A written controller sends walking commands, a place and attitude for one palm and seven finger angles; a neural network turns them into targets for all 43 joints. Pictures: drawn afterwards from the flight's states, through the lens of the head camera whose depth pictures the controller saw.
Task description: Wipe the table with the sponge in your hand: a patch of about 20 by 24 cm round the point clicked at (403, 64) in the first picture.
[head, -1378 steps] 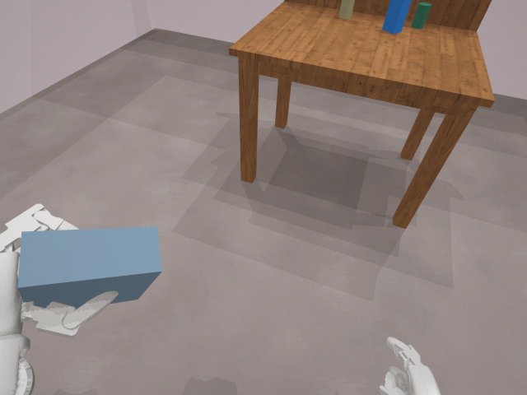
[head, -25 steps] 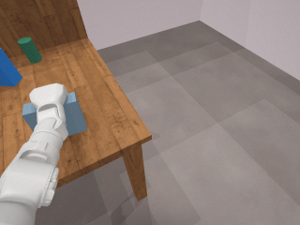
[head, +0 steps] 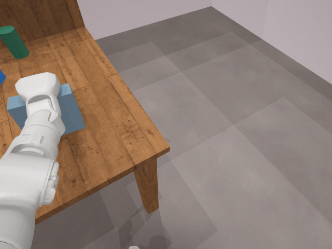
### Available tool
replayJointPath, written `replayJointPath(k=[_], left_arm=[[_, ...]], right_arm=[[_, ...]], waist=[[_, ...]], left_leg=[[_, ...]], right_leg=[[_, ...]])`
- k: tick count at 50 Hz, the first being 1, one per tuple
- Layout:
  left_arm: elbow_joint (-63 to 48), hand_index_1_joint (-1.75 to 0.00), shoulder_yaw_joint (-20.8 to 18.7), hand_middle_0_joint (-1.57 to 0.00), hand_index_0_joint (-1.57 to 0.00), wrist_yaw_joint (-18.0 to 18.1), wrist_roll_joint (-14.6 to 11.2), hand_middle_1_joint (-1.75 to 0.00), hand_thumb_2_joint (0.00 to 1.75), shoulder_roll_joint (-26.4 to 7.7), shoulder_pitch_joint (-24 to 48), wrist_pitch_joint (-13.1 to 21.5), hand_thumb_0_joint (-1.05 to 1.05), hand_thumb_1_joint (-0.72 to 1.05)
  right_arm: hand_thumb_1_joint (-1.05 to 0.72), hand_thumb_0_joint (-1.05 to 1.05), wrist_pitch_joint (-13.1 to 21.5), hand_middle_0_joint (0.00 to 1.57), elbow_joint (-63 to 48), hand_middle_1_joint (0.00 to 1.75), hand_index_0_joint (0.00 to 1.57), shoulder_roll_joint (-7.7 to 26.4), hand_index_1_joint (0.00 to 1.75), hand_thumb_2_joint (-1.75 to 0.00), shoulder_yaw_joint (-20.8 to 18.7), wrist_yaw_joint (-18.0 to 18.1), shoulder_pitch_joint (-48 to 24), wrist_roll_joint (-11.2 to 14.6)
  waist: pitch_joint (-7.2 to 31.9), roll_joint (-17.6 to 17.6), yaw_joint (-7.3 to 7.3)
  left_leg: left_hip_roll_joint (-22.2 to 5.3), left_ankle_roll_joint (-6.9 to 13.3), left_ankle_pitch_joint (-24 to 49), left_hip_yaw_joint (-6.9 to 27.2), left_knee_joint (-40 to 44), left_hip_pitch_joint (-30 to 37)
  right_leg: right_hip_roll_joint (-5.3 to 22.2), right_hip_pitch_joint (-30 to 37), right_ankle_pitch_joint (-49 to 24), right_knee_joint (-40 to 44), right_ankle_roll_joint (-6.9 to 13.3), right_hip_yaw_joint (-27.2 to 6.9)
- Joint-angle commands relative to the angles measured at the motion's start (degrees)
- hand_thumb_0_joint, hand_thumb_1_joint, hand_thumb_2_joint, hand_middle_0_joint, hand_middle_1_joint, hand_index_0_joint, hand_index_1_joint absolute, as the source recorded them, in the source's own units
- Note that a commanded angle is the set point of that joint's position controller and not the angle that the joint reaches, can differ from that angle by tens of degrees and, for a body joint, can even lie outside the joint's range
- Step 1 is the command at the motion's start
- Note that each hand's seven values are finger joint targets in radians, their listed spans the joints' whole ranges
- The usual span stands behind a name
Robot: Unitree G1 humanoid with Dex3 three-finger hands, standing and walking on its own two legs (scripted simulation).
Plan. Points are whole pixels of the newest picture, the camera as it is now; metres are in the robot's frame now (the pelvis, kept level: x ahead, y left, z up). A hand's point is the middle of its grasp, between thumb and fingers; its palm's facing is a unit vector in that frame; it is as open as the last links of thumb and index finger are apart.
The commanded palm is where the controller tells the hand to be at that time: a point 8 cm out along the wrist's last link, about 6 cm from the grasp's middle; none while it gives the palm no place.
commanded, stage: wipe forward along the third lane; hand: left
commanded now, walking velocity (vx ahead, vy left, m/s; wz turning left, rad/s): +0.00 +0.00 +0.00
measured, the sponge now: (53, 119) +0.45 +0.29 +0.03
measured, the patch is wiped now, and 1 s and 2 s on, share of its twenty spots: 1.00 1.00 1.00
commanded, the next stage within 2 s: wipe back along the third lane in 0.06 s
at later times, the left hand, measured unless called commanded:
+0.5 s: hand (48, 101) +0.48 +0.29 +0.07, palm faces -0.04 +0.02 -1.00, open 9.3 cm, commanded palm +0.44 +0.26 +0.10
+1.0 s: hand (52, 115) +0.43 +0.26 +0.07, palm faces +0.00 -0.01 -1.00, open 9.3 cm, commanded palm +0.38 +0.24 +0.10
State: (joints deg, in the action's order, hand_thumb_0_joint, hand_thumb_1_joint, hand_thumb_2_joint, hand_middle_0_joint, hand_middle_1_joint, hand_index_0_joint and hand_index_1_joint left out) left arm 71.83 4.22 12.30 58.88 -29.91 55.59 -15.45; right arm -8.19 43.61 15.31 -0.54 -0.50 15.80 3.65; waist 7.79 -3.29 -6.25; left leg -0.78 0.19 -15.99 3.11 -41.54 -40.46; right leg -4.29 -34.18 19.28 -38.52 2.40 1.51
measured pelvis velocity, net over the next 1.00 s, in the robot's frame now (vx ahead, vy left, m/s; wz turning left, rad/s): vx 0.05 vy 0.03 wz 0.02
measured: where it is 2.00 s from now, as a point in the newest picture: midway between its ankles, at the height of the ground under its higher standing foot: outside the picture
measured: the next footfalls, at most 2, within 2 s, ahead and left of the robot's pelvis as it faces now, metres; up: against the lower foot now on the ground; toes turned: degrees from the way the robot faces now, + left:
none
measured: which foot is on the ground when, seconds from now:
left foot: down 0.00-1.00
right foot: down 0.00-1.00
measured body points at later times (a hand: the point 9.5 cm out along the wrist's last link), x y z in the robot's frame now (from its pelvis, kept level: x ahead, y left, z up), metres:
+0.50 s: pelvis +0.02 +0.03 +0.00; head +0.07 +0.03 +0.45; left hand +0.48 +0.29 +0.12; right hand +0.05 -0.23 -0.13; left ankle +0.04 +0.12 -0.71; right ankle -0.01 -0.10 -0.71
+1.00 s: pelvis +0.05 +0.03 +0.02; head +0.06 +0.01 +0.47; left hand +0.42 +0.26 +0.13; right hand +0.23 -0.20 -0.10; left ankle +0.04 +0.12 -0.71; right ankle -0.01 -0.10 -0.71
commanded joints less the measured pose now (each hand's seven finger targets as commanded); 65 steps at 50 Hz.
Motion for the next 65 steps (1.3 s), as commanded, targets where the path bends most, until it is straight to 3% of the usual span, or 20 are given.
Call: replayJointPath(k=[1, 7, 10, 11, 12, 19, 22, 24, 30, 37, 40, 45, 47, 49, 52, 55, 57, 59, 62, 65], left_arm=[[-3.6, -1.6, 0.3, -1.2, -1.2, 2.8, 2.4, -1.6, 1.3, -11.8, 20.7, -1.6, 0.0, 0.1], [-1.6, -1.6, -0.6, -1.2, -1.2, 2.6, 3.2, -1.6, 1.3, -13.8, 25.4, -1.9, 0.0, 0.1], [-1.8, -1.6, 2.6, -1.2, -1.2, 2.2, 2.7, -1.6, 1.3, -7.4, 21.0, -1.8, 0.0, 0.1], [-2.1, -1.6, 1.0, -1.2, -1.2, 2.2, 2.2, -1.6, 1.3, -8.3, 18.2, -1.7, 0.0, 0.1], [-3.2, -1.6, 2.0, -1.2, -1.2, 2.1, 1.6, -1.6, 1.3, -6.3, 18.2, -1.3, 0.0, 0.1], [-3.8, -1.6, 2.9, -1.2, -1.2, 3.8, -1.9, -1.6, 1.3, -1.4, 12.3, -2.6, 0.0, 0.1], [-6.6, -1.6, 6.3, -1.2, -1.2, 3.6, -2.6, -1.6, 1.3, 3.9, 11.2, -3.7, 0.0, 0.1], [-6.0, -1.6, 4.8, -1.2, -1.2, 3.6, -3.4, -1.6, 1.3, 3.2, 7.2, -4.6, 0.0, 0.1], [-11.0, -1.6, 5.8, -1.2, -1.2, 2.6, -5.2, -1.6, 1.3, 5.7, 1.7, -6.4, 0.0, 0.1], [-22.9, -1.6, 9.9, -1.2, -1.2, 1.2, -6.5, -1.6, 1.3, 13.0, -6.5, -9.6, 0.0, 0.1], [-26.3, -1.6, 9.9, -1.2, -1.2, 0.8, -7.2, -1.6, 1.3, 13.1, -12.1, -12.0, 0.0, 0.1], [-31.5, -1.6, 11.4, -1.2, -1.2, -0.4, -6.7, -1.6, 1.3, 13.5, -14.1, -15.3, 0.0, 0.1], [-34.3, -1.6, 10.0, -1.2, -1.2, -0.7, -7.0, -1.6, 1.3, 11.9, -15.9, -15.5, 0.0, 0.1], [-36.2, -1.6, 12.3, -1.2, -1.2, -1.1, -7.1, -1.6, 1.3, 14.5, -18.2, -15.7, 0.0, 0.1], [-37.8, -1.6, 9.9, -1.2, -1.2, -1.4, -6.6, -1.6, 1.3, 11.3, -19.2, -16.2, 0.0, 0.1], [-40.3, -1.6, 12.6, -1.2, -1.2, -1.7, -6.6, -1.6, 1.3, 13.9, -19.6, -16.5, 0.0, 0.1], [-39.9, -1.6, 9.9, -1.2, -1.2, -1.9, -6.6, -1.6, 1.3, 10.9, -20.4, -16.8, 0.0, 0.1], [-40.8, -1.6, 12.1, -1.2, -1.2, -2.2, -6.4, -1.6, 1.3, 13.1, -20.2, -16.7, 0.0, 0.1], [-42.2, -1.6, 9.1, -1.2, -1.2, -2.3, -6.4, -1.6, 1.3, 9.7, -23.2, -16.5, 0.0, 0.1], [-43.3, -1.6, 11.0, -1.2, -1.2, -2.7, -6.7, -1.6, 1.3, 11.9, -24.9, -16.4, 0.0, 0.1]], right_arm=[[-0.9, 0.0, 1.3, 0.2, -3.5, 0.3, 0.2, 9.3, 0.3, -0.9, -2.7, 0.3, 4.5, -0.4], [-0.9, 0.0, 1.5, 0.2, -2.7, 0.3, 0.2, 9.7, 0.3, -0.9, -2.8, 0.2, 6.1, -0.8], [-0.9, 0.0, 1.4, 0.2, -3.3, 0.3, 0.2, 8.9, 0.3, -0.9, -3.1, -0.4, 6.2, -1.0], [-0.9, 0.0, 1.3, 0.2, -3.6, 0.3, 0.2, 8.8, 0.3, -0.9, -3.3, -0.6, 6.3, -1.0], [-0.9, 0.0, 1.3, 0.2, -3.8, 0.3, 0.2, 8.7, 0.3, -0.9, -3.4, -0.7, 5.9, -1.0], [-0.9, 0.0, 0.9, 0.2, -3.3, 0.3, 0.2, 8.2, 0.3, -0.9, -3.3, -1.2, 3.4, -0.4], [-0.9, 0.0, 0.6, 0.2, -3.7, 0.3, 0.2, 7.7, 0.3, -0.9, -3.3, -1.6, 1.5, -0.1], [-0.9, 0.0, 0.2, 0.2, -3.9, 0.3, 0.2, 7.7, 0.3, -0.9, -3.2, -1.7, 0.5, -0.1], [-0.9, 0.0, -1.4, 0.2, -5.5, 0.3, 0.2, 7.4, 0.3, -0.9, -2.8, -1.6, -3.1, 0.3], [-0.9, 0.0, -3.5, 0.2, -8.4, 0.3, 0.2, 6.5, 0.3, -0.9, -2.8, -1.9, -8.3, 0.6], [-0.9, 0.0, -4.7, 0.2, -9.1, 0.3, 0.2, 6.7, 0.3, -0.9, -2.5, -2.0, -10.5, 0.8], [-0.9, 0.0, -5.5, 0.2, -10.3, 0.3, 0.2, 6.6, 0.3, -0.9, -1.9, -1.6, -13.7, 1.4], [-0.9, 0.0, -5.6, 0.2, -10.8, 0.3, 0.2, 6.9, 0.3, -0.9, -1.8, -1.6, -14.9, 1.5], [-0.9, 0.0, -5.5, 0.2, -11.7, 0.3, 0.2, 6.5, 0.3, -0.9, -1.6, -1.7, -15.5, 1.6], [-0.9, 0.0, -5.6, 0.2, -11.8, 0.3, 0.2, 7.0, 0.3, -0.9, -1.4, -1.4, -16.5, 1.5], [-0.9, 0.0, -5.4, 0.2, -12.7, 0.3, 0.2, 6.6, 0.3, -0.9, -1.1, -1.4, -17.2, 1.8], [-0.9, 0.0, -5.3, 0.2, -12.5, 0.3, 0.2, 7.1, 0.3, -0.9, -1.1, -1.1, -17.6, 1.7], [-0.9, 0.0, -5.2, 0.2, -12.8, 0.3, 0.2, 6.6, 0.3, -0.9, -1.0, -1.0, -17.8, 1.9], [-0.9, 0.0, -4.9, 0.2, -13.0, 0.3, 0.2, 7.3, 0.3, -0.9, -1.1, -0.9, -18.3, 1.7], [-0.9, 0.0, -4.5, 0.2, -13.7, 0.3, 0.2, 6.8, 0.3, -0.9, -1.0, -0.9, -18.3, 2.0]], waist=[[14.3, 3.1, -2.4], [15.8, 1.4, -3.0], [17.4, 0.0, -2.08], [19.4, 0.8, -0.72], [20.0, 0.2, -1.04], [15.4, 3.0, 0.24], [15.5, 1.3, 0.51], [14.8, 1.4, 2.04], [13.9, 3.6, 3.18], [15.0, 2.7, 4.67], [13.2, 6.1, 5.43], [10.9, 6.1, 5.59], [12.1, 5.0, 6.23], [11.5, 6.1, 6.15], [10.6, 6.1, 6.74], [10.1, 6.6, 6.19], [9.4, 7.2, 6.87], [8.7, 7.0, 6.23], [9.7, 6.6, 7.29], [8.4, 7.9, 6.93]], left_leg=[[0.9, 3.3, 5.4, -1.9, 2.9, 10.0], [0.5, 3.0, 6.9, -0.8, 2.7, 11.0], [0.2, 2.8, 9.4, -0.7, 2.4, 14.1], [0.2, 2.8, 10.4, -0.6, 2.4, 14.5], [0.1, 2.6, 11.8, -0.2, 2.6, 16.0], [0.0, 2.6, 9.9, 0.2, 4.8, 16.8], [-0.2, 2.2, 12.3, 0.4, 5.8, 19.8], [-0.1, 2.2, 12.6, 0.3, 6.4, 20.3], [0.3, 2.1, 15.2, -0.3, 7.8, 22.1], [0.3, 1.3, 25.1, 0.2, 8.4, 27.8], [0.7, 1.6, 25.8, -0.5, 8.7, 27.6], [1.3, 1.7, 26.2, -0.9, 9.5, 28.2], [1.4, 1.6, 26.6, -1.1, 9.5, 28.7], [1.6, 1.8, 26.8, -1.3, 9.4, 28.7], [1.9, 1.7, 24.7, -1.6, 9.9, 28.0], [2.1, 1.9, 23.6, -1.8, 10.0, 27.8], [2.3, 1.9, 21.6, -1.8, 10.4, 27.0], [2.5, 2.1, 21.0, -2.2, 10.3, 27.0], [2.7, 2.1, 20.7, -2.3, 10.3, 26.6], [3.0, 2.4, 18.5, -2.7, 10.5, 25.8]], right_leg=[[0.9, 4.5, -12.9, 6.2, -0.7, -1.4], [0.5, 2.1, -11.5, 5.1, -0.3, -0.6], [0.0, 0.8, -11.8, 5.0, 0.0, 0.0], [-0.1, 2.5, -12.7, 4.8, 0.1, 0.1], [-0.2, 2.3, -13.3, 4.5, 0.2, 0.3], [-0.3, 2.9, -10.7, 6.3, 0.2, 1.0], [-0.2, 3.6, -11.9, 6.3, 0.6, 1.5], [-0.2, 4.8, -11.9, 6.9, 0.8, 1.6], [0.2, 9.7, -16.1, 8.2, 0.8, 1.6], [0.6, 13.6, -22.6, 8.6, 1.3, 2.0], [0.8, 16.5, -26.2, 9.4, 1.2, 1.8], [1.3, 18.7, -28.3, 9.7, 1.4, 1.8], [1.6, 20.2, -29.8, 9.5, 1.5, 1.3], [1.6, 20.8, -30.5, 9.5, 1.3, 1.6], [1.8, 21.9, -31.0, 9.7, 1.6, 0.8], [1.9, 22.2, -31.1, 9.7, 1.4, 1.0], [1.9, 22.8, -30.4, 10.0, 1.6, 0.4], [2.0, 22.8, -30.5, 10.0, 1.4, 0.6], [2.1, 24.3, -31.8, 9.7, 1.6, -0.4], [2.1, 24.4, -30.6, 10.2, 1.2, -0.3]])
